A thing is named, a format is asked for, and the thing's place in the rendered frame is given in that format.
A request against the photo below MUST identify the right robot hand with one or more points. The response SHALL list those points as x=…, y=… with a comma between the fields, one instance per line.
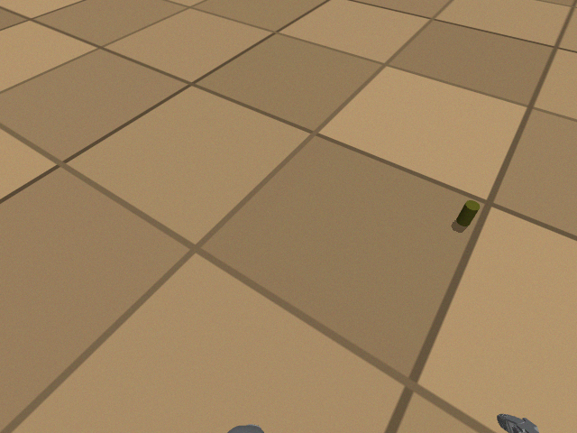
x=513, y=424

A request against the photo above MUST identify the can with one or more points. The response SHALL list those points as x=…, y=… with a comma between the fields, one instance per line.
x=468, y=212

